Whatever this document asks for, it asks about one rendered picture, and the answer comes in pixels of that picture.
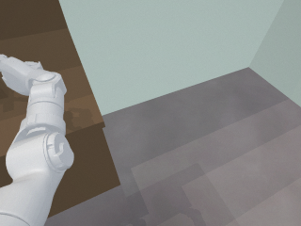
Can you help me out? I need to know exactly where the robot left hand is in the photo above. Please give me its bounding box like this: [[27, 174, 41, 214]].
[[0, 54, 43, 96]]

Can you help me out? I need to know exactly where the counter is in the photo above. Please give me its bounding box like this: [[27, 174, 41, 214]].
[[0, 0, 120, 218]]

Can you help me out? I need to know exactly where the left robot forearm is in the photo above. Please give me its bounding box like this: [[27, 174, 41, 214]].
[[6, 69, 67, 178]]

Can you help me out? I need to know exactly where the robot left upper arm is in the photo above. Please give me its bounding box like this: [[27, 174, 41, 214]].
[[0, 132, 74, 226]]

